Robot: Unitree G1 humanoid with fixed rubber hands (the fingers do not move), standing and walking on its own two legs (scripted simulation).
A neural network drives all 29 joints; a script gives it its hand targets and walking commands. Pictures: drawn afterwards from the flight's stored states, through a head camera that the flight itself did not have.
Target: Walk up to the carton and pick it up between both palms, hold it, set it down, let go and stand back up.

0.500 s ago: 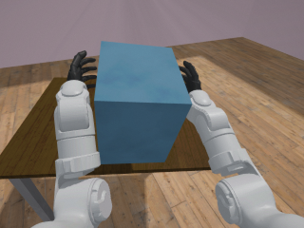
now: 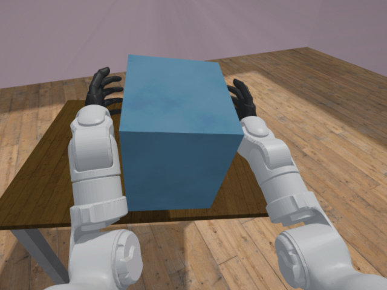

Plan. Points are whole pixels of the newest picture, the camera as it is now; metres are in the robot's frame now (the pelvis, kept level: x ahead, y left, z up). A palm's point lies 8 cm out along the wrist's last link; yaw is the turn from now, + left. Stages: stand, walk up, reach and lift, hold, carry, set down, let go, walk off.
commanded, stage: hold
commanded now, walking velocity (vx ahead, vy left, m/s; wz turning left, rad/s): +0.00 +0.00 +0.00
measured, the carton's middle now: (172, 137) +0.38 +0.02 +0.17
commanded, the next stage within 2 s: set down in 0.94 s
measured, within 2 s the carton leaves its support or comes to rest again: neither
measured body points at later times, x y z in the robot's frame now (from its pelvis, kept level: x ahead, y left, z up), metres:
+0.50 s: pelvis +0.00 +0.00 +0.00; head -0.06 +0.03 +0.45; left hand +0.38 +0.15 +0.25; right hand +0.37 -0.13 +0.23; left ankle +0.04 +0.12 -0.75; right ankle +0.01 -0.11 -0.75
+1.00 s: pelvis +0.00 +0.00 +0.00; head -0.06 +0.03 +0.45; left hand +0.38 +0.15 +0.26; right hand +0.37 -0.13 +0.23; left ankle +0.04 +0.12 -0.75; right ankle +0.01 -0.10 -0.75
